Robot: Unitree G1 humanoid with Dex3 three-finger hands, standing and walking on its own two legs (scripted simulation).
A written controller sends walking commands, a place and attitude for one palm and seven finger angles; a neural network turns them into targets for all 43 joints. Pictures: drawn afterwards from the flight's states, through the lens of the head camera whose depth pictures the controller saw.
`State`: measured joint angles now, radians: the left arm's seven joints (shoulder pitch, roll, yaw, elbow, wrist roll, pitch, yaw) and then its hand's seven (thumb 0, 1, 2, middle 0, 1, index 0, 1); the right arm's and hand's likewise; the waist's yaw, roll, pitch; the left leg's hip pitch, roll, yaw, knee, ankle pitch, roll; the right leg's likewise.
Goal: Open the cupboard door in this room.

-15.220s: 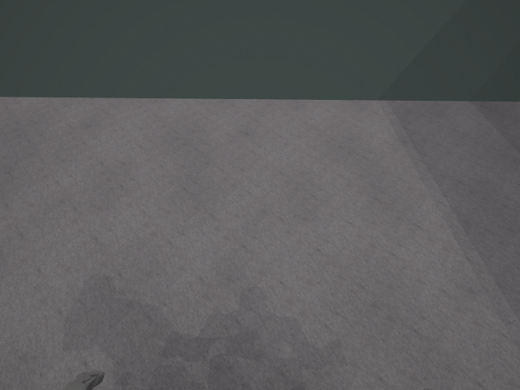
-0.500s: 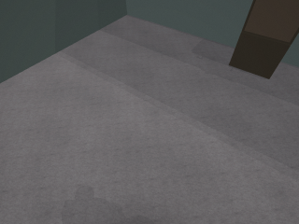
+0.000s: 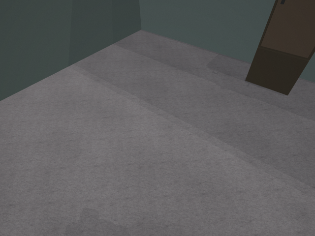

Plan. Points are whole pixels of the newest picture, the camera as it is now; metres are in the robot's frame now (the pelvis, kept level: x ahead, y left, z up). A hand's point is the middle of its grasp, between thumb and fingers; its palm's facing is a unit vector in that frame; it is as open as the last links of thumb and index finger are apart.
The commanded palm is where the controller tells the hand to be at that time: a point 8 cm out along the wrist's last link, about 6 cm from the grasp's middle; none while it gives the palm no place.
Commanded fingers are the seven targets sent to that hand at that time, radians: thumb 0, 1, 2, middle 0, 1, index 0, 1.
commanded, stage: stand and wait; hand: left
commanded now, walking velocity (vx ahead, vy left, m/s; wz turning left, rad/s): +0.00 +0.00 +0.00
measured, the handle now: out of the picture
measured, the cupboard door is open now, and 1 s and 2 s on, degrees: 0 0 0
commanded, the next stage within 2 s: turn or walk to find it in 0.20 s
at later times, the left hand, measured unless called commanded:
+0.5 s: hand out of the picture +0.00 +0.17 -0.17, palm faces +0.01 -0.98 -0.21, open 7.3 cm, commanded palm none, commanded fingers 0.00 0.90 0.90 -0.20 -0.30 -0.20 -0.30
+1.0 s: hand out of the picture +0.03 +0.16 -0.17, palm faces -0.07 -0.97 -0.24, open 7.4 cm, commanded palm none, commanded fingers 0.00 0.90 0.90 -0.20 -0.30 -0.20 -0.30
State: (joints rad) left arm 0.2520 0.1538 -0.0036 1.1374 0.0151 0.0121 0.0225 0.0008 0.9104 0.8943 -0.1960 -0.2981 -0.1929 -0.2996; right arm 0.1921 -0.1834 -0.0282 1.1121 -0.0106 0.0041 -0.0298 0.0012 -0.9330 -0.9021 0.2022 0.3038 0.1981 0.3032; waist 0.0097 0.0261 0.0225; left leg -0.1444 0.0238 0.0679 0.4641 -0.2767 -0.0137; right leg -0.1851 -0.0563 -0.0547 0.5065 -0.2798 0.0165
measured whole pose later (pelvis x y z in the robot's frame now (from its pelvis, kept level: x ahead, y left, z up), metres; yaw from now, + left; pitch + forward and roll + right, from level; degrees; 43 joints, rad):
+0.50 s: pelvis -0.01 -0.01 +0.00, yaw -1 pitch -2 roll +0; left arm 0.24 0.15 0.00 1.13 0.01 0.00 0.03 0.00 0.92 0.89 -0.20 -0.30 -0.19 -0.30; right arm 0.30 -0.13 -0.01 1.17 -0.01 0.00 -0.03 0.00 -0.90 -0.90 0.20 0.30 0.20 0.30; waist 0.00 0.01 0.04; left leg -0.15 0.05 0.08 0.43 -0.24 -0.03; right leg -0.19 -0.03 -0.05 0.46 -0.23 0.00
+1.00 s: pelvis -0.02 -0.02 -0.01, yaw -6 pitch -1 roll +0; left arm 0.22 0.17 0.02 1.08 0.02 -0.01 0.01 0.00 0.91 0.89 -0.20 -0.30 -0.20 -0.30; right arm 0.19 -0.21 -0.04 1.08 -0.01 0.01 -0.02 0.00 -0.91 -0.90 0.20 0.30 0.20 0.30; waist 0.00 0.04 0.05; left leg -0.23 0.06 0.05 0.60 -0.37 0.00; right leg -0.27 0.01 -0.05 0.56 -0.27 -0.04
